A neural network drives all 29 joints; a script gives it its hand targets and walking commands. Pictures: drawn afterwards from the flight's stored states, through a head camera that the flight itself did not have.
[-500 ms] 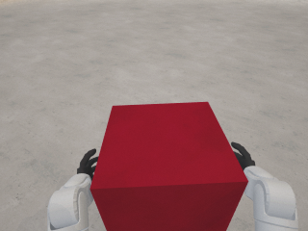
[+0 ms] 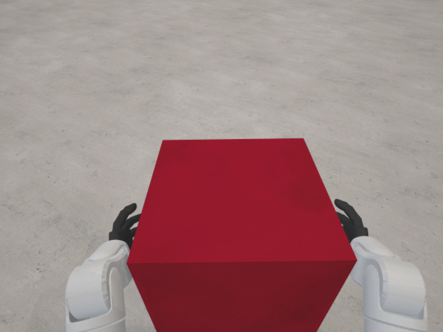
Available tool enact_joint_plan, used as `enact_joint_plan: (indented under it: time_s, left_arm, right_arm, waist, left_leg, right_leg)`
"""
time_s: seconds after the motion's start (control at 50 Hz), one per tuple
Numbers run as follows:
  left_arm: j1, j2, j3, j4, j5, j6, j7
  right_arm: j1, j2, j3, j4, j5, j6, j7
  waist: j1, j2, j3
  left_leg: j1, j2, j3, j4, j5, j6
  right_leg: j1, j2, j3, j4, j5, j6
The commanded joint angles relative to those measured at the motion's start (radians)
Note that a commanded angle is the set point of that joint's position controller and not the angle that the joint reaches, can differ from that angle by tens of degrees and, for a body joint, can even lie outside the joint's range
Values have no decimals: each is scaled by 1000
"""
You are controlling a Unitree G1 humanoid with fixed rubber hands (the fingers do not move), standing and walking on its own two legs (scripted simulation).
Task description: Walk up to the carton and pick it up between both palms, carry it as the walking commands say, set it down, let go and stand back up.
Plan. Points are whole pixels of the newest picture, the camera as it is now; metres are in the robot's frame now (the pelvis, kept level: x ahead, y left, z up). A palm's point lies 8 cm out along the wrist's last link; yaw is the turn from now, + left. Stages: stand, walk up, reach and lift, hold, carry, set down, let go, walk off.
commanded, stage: carry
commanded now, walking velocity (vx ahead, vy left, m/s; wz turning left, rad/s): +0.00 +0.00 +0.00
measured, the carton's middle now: (234, 237) +0.30 +0.00 +0.01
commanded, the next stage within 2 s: none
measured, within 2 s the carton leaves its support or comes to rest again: neither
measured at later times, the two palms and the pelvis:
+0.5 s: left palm (120, 240) +0.27 +0.21 +0.05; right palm (335, 233) +0.28 -0.17 +0.06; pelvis +0.02 +0.02 +0.00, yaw +0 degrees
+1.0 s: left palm (120, 243) +0.28 +0.21 +0.04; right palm (328, 237) +0.28 -0.16 +0.04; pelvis +0.03 +0.03 +0.00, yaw +1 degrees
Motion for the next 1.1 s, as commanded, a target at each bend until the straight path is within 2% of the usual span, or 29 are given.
enact_joint_plan:
  time_s: [0.0,0.14,0.18,0.22,0.24,0.26,0.28,0.3,0.34,0.42,0.48,0.52,0.54,0.58,0.6,0.66,0.68,0.7,0.72,0.74,0.78,0.82,0.84,0.88,0.9,0.94,1.04,1.06,1.08]
  left_arm:
    - [-599,-829,-827,-242,-336,-29,-219]
    - [-489,-783,-754,-136,-268,-54,-219]
    - [-526,-799,-735,-81,-256,-70,-219]
    - [-505,-748,-667,-12,-194,-118,-215]
    - [-449,-757,-673,-2,-190,-142,-212]
    - [-491,-818,-777,-172,-244,-141,-205]
    - [-525,-789,-716,-50,-216,-142,-205]
    - [-578,-829,-796,-225,-263,-144,-202]
    - [-520,-770,-689,-50,-206,-150,-196]
    - [-490,-740,-663,33,-134,-216,-204]
    - [-499,-761,-684,5,-135,-262,-197]
    - [-423,-745,-666,62,-120,-276,-194]
    - [-535,-774,-706,-44,-156,-297,-194]
    - [-499,-749,-679,-47,-146,-294,-186]
    - [-463,-749,-612,160,-96,-306,-186]
    - [-479,-726,-683,13,-138,-352,-181]
    - [-454,-710,-640,72,-105,-360,-173]
    - [-469,-736,-748,-164,-192,-343,-165]
    - [-417,-692,-613,101,-92,-343,-167]
    - [-467,-744,-737,-119,-173,-353,-165]
    - [-394,-693,-622,128,-88,-353,-163]
    - [-425,-709,-719,-76,-156,-369,-165]
    - [-408,-705,-659,48,-110,-366,-166]
    - [-330,-638,-562,166,-46,-420,-161]
    - [-428,-663,-648,14,-98,-441,-158]
    - [-391,-656,-634,52,-65,-446,-154]
    - [-398,-702,-690,-12,-148,-426,-146]
    - [-386,-663,-613,116,-81,-439,-152]
    - [-349,-660,-640,89,-79,-440,-150]
  right_arm:
    - [-567,762,813,-173,349,-7,197]
    - [-547,721,827,-176,318,-38,196]
    - [-624,717,789,-131,313,-49,198]
    - [-483,673,705,30,213,-95,196]
    - [-561,694,766,-77,260,-125,192]
    - [-586,728,813,-185,315,-115,197]
    - [-554,693,752,-67,264,-124,191]
    - [-621,732,828,-215,321,-118,194]
    - [-530,701,716,8,250,-121,194]
    - [-482,643,652,98,161,-192,195]
    - [-541,648,651,48,165,-252,198]
    - [-481,628,650,76,150,-262,191]
    - [-537,642,671,20,169,-277,195]
    - [-553,654,671,2,180,-281,192]
    - [-510,592,583,162,109,-290,187]
    - [-509,591,621,58,142,-336,185]
    - [-455,592,586,152,110,-340,181]
    - [-533,638,735,-108,217,-327,175]
    - [-484,565,587,108,113,-333,174]
    - [-543,602,696,-96,201,-336,176]
    - [-401,548,562,154,87,-347,170]
    - [-487,576,674,-49,167,-354,173]
    - [-433,548,591,94,113,-351,172]
    - [-365,524,528,209,51,-407,164]
    - [-441,515,585,64,87,-423,159]
    - [-411,521,560,130,77,-427,169]
    - [-517,519,641,-66,157,-420,152]
    - [-422,488,549,138,64,-418,154]
    - [-418,510,594,108,91,-415,163]
  waist:
    - [2,55,-323]
    - [-11,-7,-366]
    - [-8,58,-330]
    - [-12,27,-375]
    - [-16,-35,-388]
    - [-15,17,-373]
    - [-14,37,-376]
    - [-13,-7,-371]
    - [-15,40,-389]
    - [-15,36,-312]
    - [-14,93,-318]
    - [-16,17,-305]
    - [-16,77,-269]
    - [-10,-25,-290]
    - [-15,28,-279]
    - [-13,36,-281]
    - [-18,44,-310]
    - [-11,-12,-313]
    - [-14,4,-317]
    - [-12,36,-361]
    - [-20,53,-326]
    - [-18,38,-334]
    - [-22,115,-350]
    - [-22,21,-374]
    - [-21,8,-328]
    - [-25,113,-358]
    - [-15,42,-262]
    - [-20,27,-269]
    - [-18,22,-218]
  left_leg:
    - [-1,181,-197,-216,100,12]
    - [103,135,-119,-90,231,2]
    - [52,146,-137,-115,236,5]
    - [72,145,-145,-108,241,10]
    - [94,132,-138,-82,334,6]
    - [115,150,-139,-88,410,7]
    - [99,144,-128,-89,469,3]
    - [131,145,-123,-74,446,3]
    - [110,142,-126,-78,421,-4]
    - [83,134,-147,-134,234,9]
    - [93,131,-132,-154,225,4]
    - [96,128,-145,-148,212,7]
    - [83,117,-133,-147,175,6]
    - [64,142,-147,-144,190,13]
    - [76,129,-142,-154,248,12]
    - [38,134,-158,-168,106,19]
    - [34,143,-164,-189,182,11]
    - [64,129,-146,-148,256,14]
    - [67,151,-177,-164,247,24]
    - [124,143,-132,-121,309,18]
    - [127,145,-140,-115,428,12]
    - [157,143,-142,-96,426,17]
    - [146,149,-144,-90,478,16]
    - [138,149,-138,-97,439,10]
    - [157,146,-138,-79,448,16]
    - [147,155,-145,-108,449,12]
    - [53,141,-154,-132,287,18]
    - [44,149,-166,-151,251,21]
    - [46,150,-171,-151,278,27]
  right_leg:
    - [189,-84,80,-38,-11,7]
    - [170,-121,103,-58,138,0]
    - [180,-124,111,-43,125,4]
    - [204,-114,99,-44,120,6]
    - [203,-111,81,-1,176,-2]
    - [182,-99,84,1,177,10]
    - [196,-107,75,8,202,13]
    - [190,-115,72,-8,218,8]
    - [210,-114,84,19,220,-4]
    - [170,-120,106,-41,75,4]
    - [162,-109,86,-41,53,11]
    - [143,-105,80,-61,53,13]
    - [124,-118,99,-73,64,-2]
    - [165,-111,75,-66,63,4]
    - [140,-121,88,-42,77,-6]
    - [168,-114,101,-82,21,1]
    - [205,-106,68,-21,51,5]
    - [200,-119,70,-31,103,9]
    - [183,-98,64,-31,46,7]
    - [178,-120,77,-35,115,8]
    - [156,-134,81,-29,141,11]
    - [131,-121,74,-27,133,7]
    - [158,-114,59,-3,118,9]
    - [183,-111,52,-9,128,12]
    - [141,-122,68,-21,153,16]
    - [149,-100,45,27,83,14]
    - [140,-118,70,-49,74,16]
    - [159,-121,82,-56,45,11]
    - [123,-128,88,-59,70,9]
